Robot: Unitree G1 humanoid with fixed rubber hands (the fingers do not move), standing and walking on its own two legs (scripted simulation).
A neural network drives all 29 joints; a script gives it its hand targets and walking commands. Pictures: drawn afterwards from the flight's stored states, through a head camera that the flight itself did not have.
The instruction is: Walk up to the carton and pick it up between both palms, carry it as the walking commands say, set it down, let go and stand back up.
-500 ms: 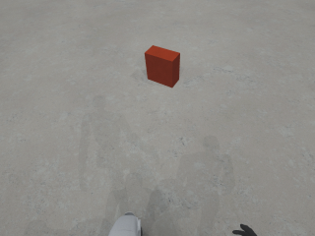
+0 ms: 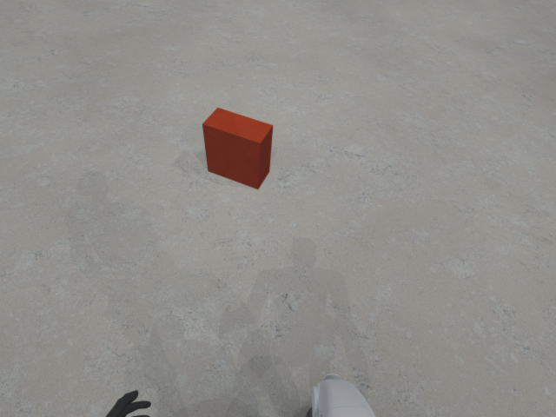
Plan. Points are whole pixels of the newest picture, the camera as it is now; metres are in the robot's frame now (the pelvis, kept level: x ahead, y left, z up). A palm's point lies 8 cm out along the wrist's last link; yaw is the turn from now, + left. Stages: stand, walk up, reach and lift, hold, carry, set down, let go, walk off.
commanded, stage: walk up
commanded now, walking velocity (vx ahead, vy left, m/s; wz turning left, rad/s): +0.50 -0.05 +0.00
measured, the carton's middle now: (238, 149) +1.33 +0.06 -0.64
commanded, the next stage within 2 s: none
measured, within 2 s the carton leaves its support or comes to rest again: neither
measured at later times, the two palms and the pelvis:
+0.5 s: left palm out of the picture +0.16 +0.20 -0.11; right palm (405, 294) +0.34 -0.28 -0.14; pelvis +0.24 -0.04 +0.00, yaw +1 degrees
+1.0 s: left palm (137, 199) +0.59 +0.28 -0.14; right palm (368, 256) +0.42 -0.21 -0.12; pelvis +0.48 +0.04 +0.00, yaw +0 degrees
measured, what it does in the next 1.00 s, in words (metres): walks ahead: right foot, then left foot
